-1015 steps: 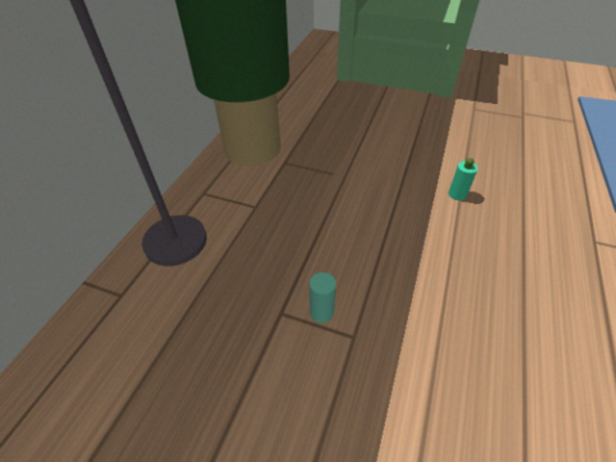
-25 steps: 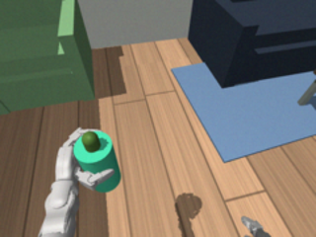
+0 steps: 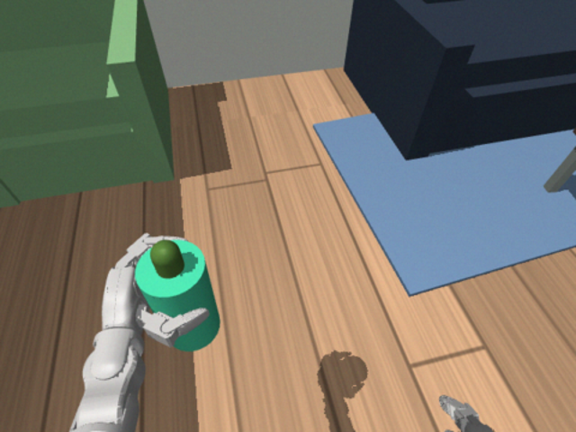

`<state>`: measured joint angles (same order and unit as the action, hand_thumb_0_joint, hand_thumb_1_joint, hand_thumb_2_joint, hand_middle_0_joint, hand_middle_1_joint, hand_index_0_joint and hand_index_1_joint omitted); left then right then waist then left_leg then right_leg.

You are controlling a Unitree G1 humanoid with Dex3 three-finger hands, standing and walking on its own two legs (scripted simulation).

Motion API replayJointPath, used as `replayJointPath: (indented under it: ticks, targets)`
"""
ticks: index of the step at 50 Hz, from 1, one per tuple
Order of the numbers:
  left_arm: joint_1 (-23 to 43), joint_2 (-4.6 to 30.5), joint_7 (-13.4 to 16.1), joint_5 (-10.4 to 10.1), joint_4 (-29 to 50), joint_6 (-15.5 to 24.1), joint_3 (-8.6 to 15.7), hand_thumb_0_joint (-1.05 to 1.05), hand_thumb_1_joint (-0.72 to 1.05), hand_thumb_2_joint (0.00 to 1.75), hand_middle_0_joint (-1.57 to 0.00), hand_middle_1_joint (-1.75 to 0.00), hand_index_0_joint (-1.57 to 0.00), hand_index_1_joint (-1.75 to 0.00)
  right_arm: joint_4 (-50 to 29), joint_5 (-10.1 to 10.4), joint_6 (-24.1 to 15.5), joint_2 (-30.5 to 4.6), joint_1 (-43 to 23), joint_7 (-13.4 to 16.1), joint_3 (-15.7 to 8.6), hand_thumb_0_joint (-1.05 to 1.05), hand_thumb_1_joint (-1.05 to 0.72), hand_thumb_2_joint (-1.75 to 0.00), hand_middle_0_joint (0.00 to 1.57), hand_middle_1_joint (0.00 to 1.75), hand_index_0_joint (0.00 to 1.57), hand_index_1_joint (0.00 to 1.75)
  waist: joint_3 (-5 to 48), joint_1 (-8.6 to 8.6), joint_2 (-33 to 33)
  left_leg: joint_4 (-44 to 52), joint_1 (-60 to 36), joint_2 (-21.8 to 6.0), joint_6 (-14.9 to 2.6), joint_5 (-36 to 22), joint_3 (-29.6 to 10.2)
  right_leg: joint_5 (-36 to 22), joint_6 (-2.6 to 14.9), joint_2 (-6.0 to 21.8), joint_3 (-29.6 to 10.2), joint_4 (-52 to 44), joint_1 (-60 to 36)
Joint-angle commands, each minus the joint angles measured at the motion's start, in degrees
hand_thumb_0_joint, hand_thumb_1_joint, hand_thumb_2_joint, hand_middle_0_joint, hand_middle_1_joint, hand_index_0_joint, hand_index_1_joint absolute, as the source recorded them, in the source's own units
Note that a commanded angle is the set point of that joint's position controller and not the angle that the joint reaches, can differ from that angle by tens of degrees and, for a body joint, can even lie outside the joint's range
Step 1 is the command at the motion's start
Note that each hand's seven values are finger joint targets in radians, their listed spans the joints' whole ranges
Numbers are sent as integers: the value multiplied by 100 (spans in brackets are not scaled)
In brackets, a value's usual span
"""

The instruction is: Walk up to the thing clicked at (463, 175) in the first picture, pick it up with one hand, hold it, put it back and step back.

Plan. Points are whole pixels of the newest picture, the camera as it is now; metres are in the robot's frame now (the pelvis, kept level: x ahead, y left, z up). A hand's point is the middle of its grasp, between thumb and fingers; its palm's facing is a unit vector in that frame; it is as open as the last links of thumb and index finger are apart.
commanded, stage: crouch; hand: left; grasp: from the side
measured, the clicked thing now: (180, 291) +0.32 +0.16 +0.02
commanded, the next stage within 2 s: lower in 1.76 s
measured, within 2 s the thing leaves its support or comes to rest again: neither
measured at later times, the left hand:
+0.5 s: hand (192, 330) +0.34 +0.18 -0.17, palm faces +0.11 -0.99 -0.03, open 11.4 cm
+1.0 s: hand (209, 352) +0.37 +0.19 -0.39, palm faces +0.15 -0.99 -0.05, open 11.5 cm
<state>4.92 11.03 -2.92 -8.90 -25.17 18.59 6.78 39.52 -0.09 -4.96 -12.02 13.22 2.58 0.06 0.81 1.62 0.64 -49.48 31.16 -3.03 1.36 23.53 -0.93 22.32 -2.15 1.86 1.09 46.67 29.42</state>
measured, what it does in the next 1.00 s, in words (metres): lowers itself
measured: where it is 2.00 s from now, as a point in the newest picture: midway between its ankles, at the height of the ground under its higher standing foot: outside the picture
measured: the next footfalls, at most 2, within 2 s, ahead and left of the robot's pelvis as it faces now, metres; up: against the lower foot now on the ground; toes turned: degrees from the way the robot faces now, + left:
none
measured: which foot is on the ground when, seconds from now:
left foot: down 0.00-1.00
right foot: down 0.00-1.00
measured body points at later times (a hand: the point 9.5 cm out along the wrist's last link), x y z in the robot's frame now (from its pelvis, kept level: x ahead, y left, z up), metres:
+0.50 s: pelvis -0.03 +0.00 -0.14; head +0.11 +0.02 +0.29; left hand +0.33 +0.24 -0.16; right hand +0.09 -0.27 -0.25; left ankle +0.02 +0.13 -0.70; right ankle +0.01 -0.15 -0.70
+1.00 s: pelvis -0.07 +0.00 -0.33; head +0.13 +0.03 +0.07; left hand +0.36 +0.24 -0.38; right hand +0.02 -0.27 -0.45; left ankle +0.02 +0.13 -0.70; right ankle +0.01 -0.15 -0.70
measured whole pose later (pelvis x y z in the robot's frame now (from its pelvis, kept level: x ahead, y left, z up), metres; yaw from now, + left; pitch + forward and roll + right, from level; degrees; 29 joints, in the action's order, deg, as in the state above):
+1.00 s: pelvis -0.07 +0.00 -0.33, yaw -3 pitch +33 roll -4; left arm 34.7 22.0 -5.9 -4.0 -62.5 43.2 25.7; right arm 42.1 -6.6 -1.3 -14.1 5.2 -4.5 2.1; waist 7.3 9.3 -0.7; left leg -124.0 117.4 -1.6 2.8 39.5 -6.8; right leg 38.8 -2.5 0.8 0.4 121.3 115.2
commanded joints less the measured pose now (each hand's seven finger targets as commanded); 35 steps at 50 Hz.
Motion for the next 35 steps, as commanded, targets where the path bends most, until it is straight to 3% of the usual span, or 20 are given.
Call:
replayJointPath:
  ticks: [1,9,10,11,13,18,19,20,21,23,24,26,29,30,35]
  targets:
    - [2370,788,49,-152,1551,922,556,0,16,119,-118,-132,-119,-132,-618,-24,-242,-778,-176,13,-304,0,-88,-90,20,30,20,30,1576,63,161,694,-671,183,-84,-1112,24,-1209,256,-219,203,-454,-256]
    - [2667,814,-171,-76,298,1661,750,0,13,122,-121,-136,-122,-136,-464,-135,-190,-829,-116,-163,-412,0,-89,-90,20,30,20,30,1900,103,202,-178,262,214,-111,-858,15,-1037,279,-173,92,346,714]
    - [2887,746,-224,-108,229,1816,680,0,12,121,-121,-136,-122,-136,-463,-164,-184,-822,-86,-189,-413,0,-89,-90,20,30,20,30,2038,176,251,-371,361,215,-104,-822,4,-973,287,-178,97,516,937]
    - [2863,825,-247,-126,45,1939,834,0,12,122,-122,-137,-123,-137,-465,-185,-169,-842,-33,-203,-438,0,-89,-91,20,30,20,30,2273,165,210,-588,522,224,-117,-849,2,-991,289,-181,99,680,1106]
    - [2952,888,-315,-98,-310,2200,873,0,11,123,-123,-138,-124,-138,-450,-233,-174,-871,-14,-244,-436,0,-89,-91,20,30,20,30,2533,233,186,-1116,1059,245,-150,-812,-4,-967,290,-181,75,1127,1560]
    - [3294,1165,-478,-168,-561,2866,1085,0,6,121,-123,-136,-124,-137,-459,-296,-180,-1003,-116,-326,-412,0,-90,-91,20,30,20,30,3371,160,705,-2108,1922,250,-91,-592,-188,-461,383,-207,167,2372,2974]
    - [3431,1117,-481,-174,-591,2940,1014,0,5,120,-123,-135,-124,-136,-471,-304,-182,-1043,-108,-328,-429,0,-90,-91,20,30,20,30,3519,242,647,-2300,2085,244,-112,-488,-197,-368,388,-220,157,2519,3234]
    - [3497,1229,-482,-195,-593,3026,1117,0,5,120,-122,-134,-122,-135,-462,-311,-171,-1092,-98,-334,-421,0,-90,-91,20,30,20,30,3694,215,711,-2442,2234,231,-93,-499,-239,-326,403,-226,190,2755,3431]
    - [3689,1467,-451,-185,-580,3082,1249,0,3,120,-121,-134,-121,-135,-446,-323,-156,-1103,-120,-322,-409,0,-90,-91,20,30,20,30,3775,190,810,-2636,2498,247,-106,-357,-193,-239,407,-226,127,2879,3545]
    - [3662,1441,-404,-186,-630,3145,1292,0,4,121,-120,-133,-120,-135,-413,-353,-126,-1134,-106,-340,-399,0,-91,-91,20,30,20,30,4158,188,824,-2972,2667,218,-101,-598,-234,-367,414,-224,157,3277,3894]
    - [3696,1550,-348,-208,-665,3156,1424,0,5,122,-120,-133,-120,-135,-426,-367,-100,-1142,-121,-340,-386,0,-91,-91,20,30,20,30,4233,136,865,-3121,2871,241,-106,-600,-200,-375,408,-218,110,3390,3901]
    - [3902,1430,-307,-203,-666,3169,1317,0,5,124,-122,-135,-121,-137,-400,-390,-66,-1153,-119,-349,-408,0,-92,-92,20,30,20,30,4398,289,770,-3412,3211,247,-133,-410,-200,-285,393,-231,60,3568,4121]
    - [4081,1711,-324,-137,-751,3191,1477,0,10,127,-123,-136,-122,-139,-301,-436,-27,-1196,-115,-361,-403,0,-92,-92,20,30,20,30,4730,320,742,-3893,3553,234,-160,-428,-213,-303,389,-236,38,3991,4458]
    - [4323,1677,-369,-97,-726,3193,1345,0,11,129,-124,-138,-124,-140,-241,-450,-19,-1216,-66,-373,-414,0,-92,-92,20,30,20,30,4839,438,880,-4068,3598,234,-159,-517,-231,-385,400,-241,65,4169,4684]
    - [4563,1837,-381,-26,-1412,3195,1618,0,7,130,-124,-139,-123,-141,-107,-515,44,-1194,-34,-440,-333,0,-93,-92,20,30,20,30,4820,488,734,-4742,4527,264,-195,-227,-154,-141,380,-249,66,4749,5101]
